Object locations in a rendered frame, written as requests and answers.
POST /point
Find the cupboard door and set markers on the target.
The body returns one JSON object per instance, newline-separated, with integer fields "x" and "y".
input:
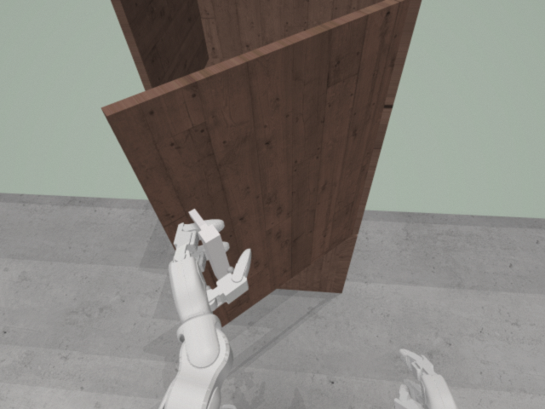
{"x": 275, "y": 142}

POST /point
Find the left robot forearm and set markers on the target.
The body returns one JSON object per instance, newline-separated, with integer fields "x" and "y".
{"x": 206, "y": 359}

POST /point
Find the left robot hand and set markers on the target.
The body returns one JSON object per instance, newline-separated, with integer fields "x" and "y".
{"x": 187, "y": 281}

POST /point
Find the handle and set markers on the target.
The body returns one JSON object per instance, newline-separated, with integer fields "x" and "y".
{"x": 213, "y": 245}

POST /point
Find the right robot hand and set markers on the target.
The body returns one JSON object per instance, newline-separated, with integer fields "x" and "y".
{"x": 434, "y": 392}

